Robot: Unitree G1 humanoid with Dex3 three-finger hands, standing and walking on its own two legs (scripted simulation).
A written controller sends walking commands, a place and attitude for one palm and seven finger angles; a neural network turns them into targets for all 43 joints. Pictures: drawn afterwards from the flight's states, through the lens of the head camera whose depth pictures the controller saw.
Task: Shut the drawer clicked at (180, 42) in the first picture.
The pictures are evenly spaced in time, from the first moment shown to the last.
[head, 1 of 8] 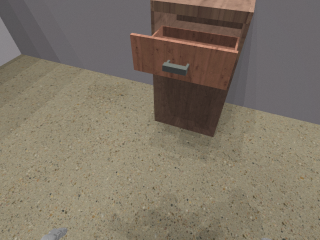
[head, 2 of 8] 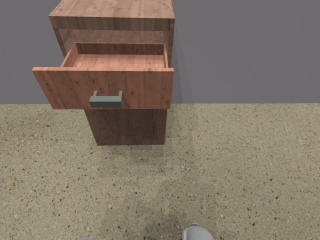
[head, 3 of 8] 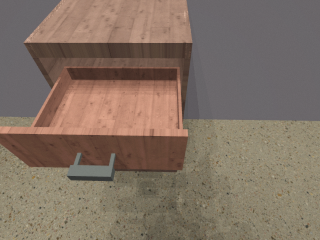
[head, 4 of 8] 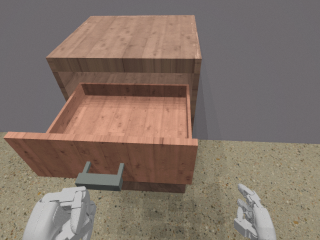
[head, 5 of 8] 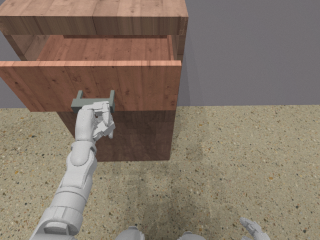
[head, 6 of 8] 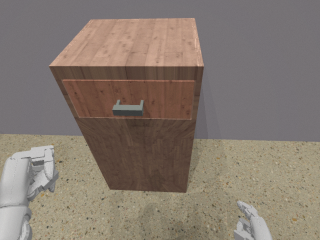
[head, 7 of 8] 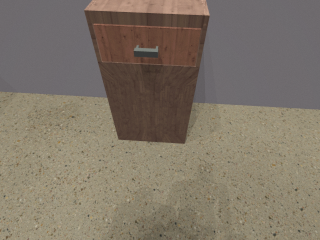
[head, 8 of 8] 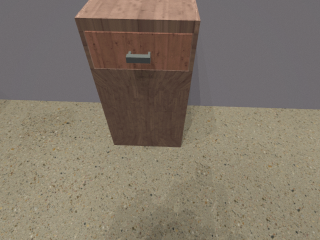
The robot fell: no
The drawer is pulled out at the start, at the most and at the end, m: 0.29 0.30 0.00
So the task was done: yes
